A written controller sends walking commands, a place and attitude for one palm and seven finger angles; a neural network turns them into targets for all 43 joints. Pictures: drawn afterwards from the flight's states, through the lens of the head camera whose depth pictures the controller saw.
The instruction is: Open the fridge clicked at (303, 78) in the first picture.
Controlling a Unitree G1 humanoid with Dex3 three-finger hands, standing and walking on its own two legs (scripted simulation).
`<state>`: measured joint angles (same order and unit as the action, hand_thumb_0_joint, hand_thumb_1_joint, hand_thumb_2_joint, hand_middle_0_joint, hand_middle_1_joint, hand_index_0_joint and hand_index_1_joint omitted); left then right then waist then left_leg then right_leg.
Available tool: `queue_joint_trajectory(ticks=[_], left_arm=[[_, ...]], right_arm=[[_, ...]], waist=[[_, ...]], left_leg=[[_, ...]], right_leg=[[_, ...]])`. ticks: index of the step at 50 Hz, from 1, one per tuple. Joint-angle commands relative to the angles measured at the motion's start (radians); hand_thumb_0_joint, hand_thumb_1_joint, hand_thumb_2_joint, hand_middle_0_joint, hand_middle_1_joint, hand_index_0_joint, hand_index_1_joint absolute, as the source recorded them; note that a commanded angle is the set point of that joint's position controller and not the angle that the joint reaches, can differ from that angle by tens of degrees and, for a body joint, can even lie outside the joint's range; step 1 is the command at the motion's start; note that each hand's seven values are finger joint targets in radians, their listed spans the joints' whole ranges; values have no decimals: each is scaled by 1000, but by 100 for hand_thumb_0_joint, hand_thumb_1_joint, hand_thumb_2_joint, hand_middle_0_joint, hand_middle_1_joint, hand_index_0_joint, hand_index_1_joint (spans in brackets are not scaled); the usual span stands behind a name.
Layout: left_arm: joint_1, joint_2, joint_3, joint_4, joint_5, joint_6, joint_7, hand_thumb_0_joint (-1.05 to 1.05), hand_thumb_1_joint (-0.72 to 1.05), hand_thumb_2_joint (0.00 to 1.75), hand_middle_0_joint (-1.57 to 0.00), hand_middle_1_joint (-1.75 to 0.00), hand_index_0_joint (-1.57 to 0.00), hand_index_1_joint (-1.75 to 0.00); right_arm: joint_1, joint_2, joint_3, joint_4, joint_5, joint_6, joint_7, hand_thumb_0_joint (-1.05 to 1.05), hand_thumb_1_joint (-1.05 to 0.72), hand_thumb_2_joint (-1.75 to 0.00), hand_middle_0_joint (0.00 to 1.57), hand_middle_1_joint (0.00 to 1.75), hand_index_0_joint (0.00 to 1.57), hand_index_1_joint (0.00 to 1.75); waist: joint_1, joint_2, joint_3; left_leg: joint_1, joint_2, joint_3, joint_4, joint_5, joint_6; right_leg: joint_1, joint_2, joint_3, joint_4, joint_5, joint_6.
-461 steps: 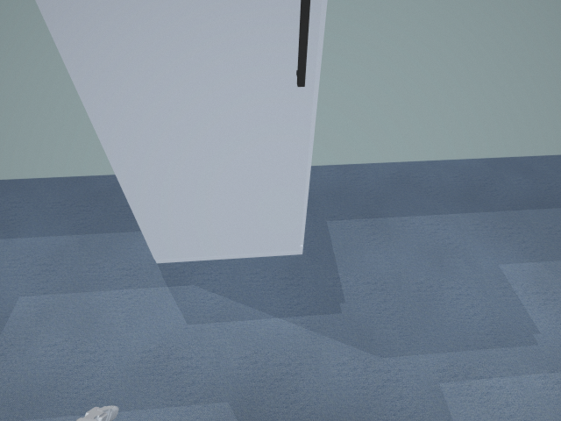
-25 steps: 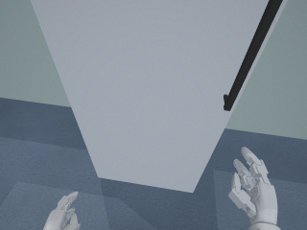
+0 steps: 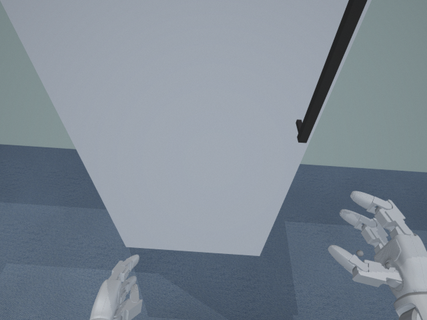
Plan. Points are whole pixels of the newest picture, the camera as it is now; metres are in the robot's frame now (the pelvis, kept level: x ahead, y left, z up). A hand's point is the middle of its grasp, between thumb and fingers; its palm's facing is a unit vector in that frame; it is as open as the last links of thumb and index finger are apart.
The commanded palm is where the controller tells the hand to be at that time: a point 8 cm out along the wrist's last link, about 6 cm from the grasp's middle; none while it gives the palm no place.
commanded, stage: raise the hand to about handle height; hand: right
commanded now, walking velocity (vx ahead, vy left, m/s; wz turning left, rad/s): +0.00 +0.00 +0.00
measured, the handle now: (326, 64) +0.48 -0.17 +0.27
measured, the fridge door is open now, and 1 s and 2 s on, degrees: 0 0 0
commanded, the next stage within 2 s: move the hooked fingers beside the handle in 1.34 s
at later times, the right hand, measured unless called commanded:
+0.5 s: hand out of the picture +0.25 -0.28 +0.20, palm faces +0.12 +0.99 -0.09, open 13.5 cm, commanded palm +0.22 -0.32 +0.21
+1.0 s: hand out of the picture +0.28 -0.30 +0.27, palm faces +0.11 +0.99 -0.11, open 14.0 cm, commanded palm +0.24 -0.33 +0.28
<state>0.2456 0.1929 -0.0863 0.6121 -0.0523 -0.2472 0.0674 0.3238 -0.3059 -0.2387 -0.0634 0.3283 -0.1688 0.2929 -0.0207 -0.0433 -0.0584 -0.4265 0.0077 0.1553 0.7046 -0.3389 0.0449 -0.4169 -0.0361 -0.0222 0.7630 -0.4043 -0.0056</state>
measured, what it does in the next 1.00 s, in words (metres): stands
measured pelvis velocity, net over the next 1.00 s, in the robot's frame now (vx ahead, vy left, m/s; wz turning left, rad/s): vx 0.00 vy -0.01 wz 0.00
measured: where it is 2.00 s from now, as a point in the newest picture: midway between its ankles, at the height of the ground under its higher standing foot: outside the picture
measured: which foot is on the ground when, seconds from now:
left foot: down 0.00-1.00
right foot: down 0.00-1.00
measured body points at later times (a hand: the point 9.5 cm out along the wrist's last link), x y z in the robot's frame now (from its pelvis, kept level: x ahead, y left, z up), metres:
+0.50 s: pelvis +0.00 -0.02 +0.02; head -0.03 -0.01 +0.47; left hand +0.21 +0.19 -0.02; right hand +0.24 -0.33 +0.21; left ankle +0.02 +0.09 -0.71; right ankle -0.01 -0.11 -0.71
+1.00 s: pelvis +0.00 -0.01 +0.03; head -0.04 +0.01 +0.47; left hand +0.20 +0.21 -0.04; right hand +0.27 -0.35 +0.28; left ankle +0.02 +0.09 -0.71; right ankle -0.01 -0.11 -0.71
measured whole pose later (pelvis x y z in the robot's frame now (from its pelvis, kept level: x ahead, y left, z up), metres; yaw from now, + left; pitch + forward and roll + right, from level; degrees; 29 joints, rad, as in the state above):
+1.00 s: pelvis +0.00 -0.01 +0.03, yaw +0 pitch -4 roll +0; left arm 0.18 0.29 -0.10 0.63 -0.11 -0.19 0.08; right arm -0.27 -0.56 -0.50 0.06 0.32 0.40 0.41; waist -0.06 -0.06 -0.02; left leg -0.16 0.03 0.13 0.44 -0.21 0.02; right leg -0.13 0.01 -0.05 0.47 -0.27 -0.03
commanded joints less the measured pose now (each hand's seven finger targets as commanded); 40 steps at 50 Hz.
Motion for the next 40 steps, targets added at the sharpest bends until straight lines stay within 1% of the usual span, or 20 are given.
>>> queue_joint_trajectory(ticks=[1,2,5,7,9,11,18,19,22,24,25,28,29,30,31,33,34,38,39,40], left_arm=[[-118,149,80,-181,0,-114,10,0,90,90,-20,-30,-20,-30],[-113,151,80,-175,0,-126,5,0,90,90,-20,-30,-20,-30],[-103,169,86,-162,-4,-153,2,0,90,90,-20,-30,-20,-30],[-97,177,87,-154,-8,-159,7,0,90,90,-20,-30,-20,-30],[-105,185,84,-149,-12,-161,19,0,90,90,-20,-30,-20,-30],[-106,182,81,-147,-12,-160,27,0,90,90,-20,-30,-20,-30],[-140,178,60,-133,-21,-143,46,0,90,90,-20,-30,-20,-30],[-144,181,57,-134,-22,-135,45,0,90,90,-20,-30,-20,-30],[-163,179,47,-140,-28,-113,47,0,90,90,-20,-30,-20,-30],[-176,177,41,-145,-29,-95,45,0,90,90,-20,-30,-20,-30],[-184,175,37,-145,-32,-84,45,0,90,90,-20,-30,-20,-30],[-201,175,29,-151,-36,-65,45,0,90,90,-20,-30,-20,-30],[-209,174,29,-154,-35,-57,43,0,90,90,-20,-30,-20,-30],[-212,173,26,-154,-37,-51,42,0,90,90,-20,-30,-20,-30],[-219,173,26,-159,-36,-47,42,0,90,90,-20,-30,-20,-30],[-225,170,23,-160,-37,-45,40,0,90,90,-20,-30,-20,-30],[-229,169,21,-160,-37,-41,37,0,90,90,-20,-30,-20,-30],[-232,183,20,-147,-45,-26,37,0,90,90,-20,-30,-20,-30],[-240,186,20,-148,-47,-20,34,0,90,90,-20,-30,-20,-30],[-245,191,21,-148,-50,-16,35,0,90,90,-20,-30,-20,-30]], right_arm=[[-57,-162,-190,-281,46,-41,-37,0,1,-51,27,88,27,88],[-54,-150,-177,-297,41,-43,-39,0,3,-50,27,90,27,90],[-64,-140,-157,-291,35,-16,-22,0,10,-47,27,94,27,94],[-103,-155,-154,-300,27,15,-14,0,15,-45,27,98,27,98],[-166,-202,-187,-305,24,50,-19,0,20,-43,28,100,28,100],[-239,-226,-207,-344,21,73,-25,0,24,-41,28,103,28,103],[-436,-267,-232,-293,21,175,-12,0,41,-34,29,114,29,114],[-452,-279,-239,-283,22,198,-5,0,43,-33,29,115,29,115],[-543,-301,-242,-250,16,267,15,0,50,-30,30,120,30,120],[-564,-332,-268,-233,17,308,27,0,50,-30,30,120,30,120],[-599,-336,-268,-226,16,328,33,0,50,-30,30,120,30,120],[-693,-372,-285,-203,14,373,40,0,50,-30,30,120,30,120],[-699,-395,-302,-202,14,383,42,0,50,-30,30,120,30,120],[-737,-401,-299,-208,10,391,46,0,50,-30,30,120,30,120],[-771,-416,-306,-221,7,398,51,0,50,-30,30,120,30,120],[-816,-435,-314,-223,2,410,55,0,50,-30,30,120,30,120],[-810,-451,-325,-211,4,418,57,0,50,-30,30,120,30,120],[-877,-484,-334,-97,3,471,81,0,50,-30,30,120,30,120],[-879,-498,-337,-72,3,485,84,0,50,-30,30,120,30,120],[-915,-511,-337,-64,-1,496,88,0,50,-30,30,120,30,120]], waist=[[-46,18,-182],[-45,1,-168],[-38,27,-138],[-35,1,-107],[-40,-13,-63],[-40,-27,-92],[-43,-69,-56],[-49,-49,-50],[-43,-36,-44],[-53,-52,-40],[-46,-69,-53],[-40,-42,-55],[-49,-36,-63],[-42,-41,-80],[-45,-80,-103],[-45,-79,-117],[-52,-71,-118],[-42,-49,-80],[-49,-45,-59],[-43,-48,-73]], left_leg=[[248,28,-127,-149,255,-40],[240,21,-108,-143,285,-36],[234,16,-95,-155,328,-36],[215,13,-87,-171,284,-34],[218,10,-86,-194,235,-27],[234,10,-79,-204,240,-27],[254,1,-74,-250,231,-19],[273,-1,-75,-260,241,-17],[274,0,-74,-274,231,-19],[288,0,-83,-288,246,-14],[289,3,-83,-291,251,-13],[283,2,-81,-303,219,-15],[302,2,-87,-310,237,-12],[305,3,-83,-309,245,-13],[311,5,-85,-309,257,-11],[314,3,-78,-307,275,-9],[330,2,-82,-313,290,-6],[296,10,-82,-326,248,-10],[305,15,-95,-337,235,-5],[301,19,-97,-337,222,-7]], right_leg=[[41,28,41,-172,304,-16],[59,28,40,-184,324,-14],[96,25,36,-206,351,-16],[114,26,37,-229,324,-14],[129,24,44,-254,298,-14],[171,25,49,-276,310,-13],[251,25,69,-339,307,-5],[255,24,71,-345,317,-4],[268,24,77,-367,300,-6],[279,26,76,-370,313,-6],[288,28,72,-373,314,-6],[292,29,82,-382,288,-8],[300,28,78,-378,309,-9],[310,29,78,-384,316,-9],[325,31,77,-383,327,-7],[344,31,84,-387,353,-4],[343,30,82,-385,370,-4],[322,32,83,-396,319,-10],[302,31,82,-392,307,-10],[305,33,80,-393,295,-13]])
